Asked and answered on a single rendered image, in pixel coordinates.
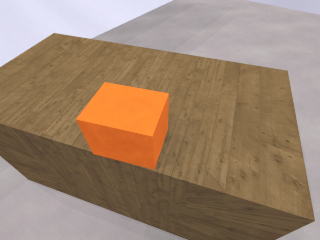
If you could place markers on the carton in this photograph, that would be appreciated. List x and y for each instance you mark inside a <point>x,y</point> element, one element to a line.
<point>125,123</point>

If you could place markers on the pedestal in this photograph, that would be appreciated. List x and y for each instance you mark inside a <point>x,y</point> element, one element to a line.
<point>231,166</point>

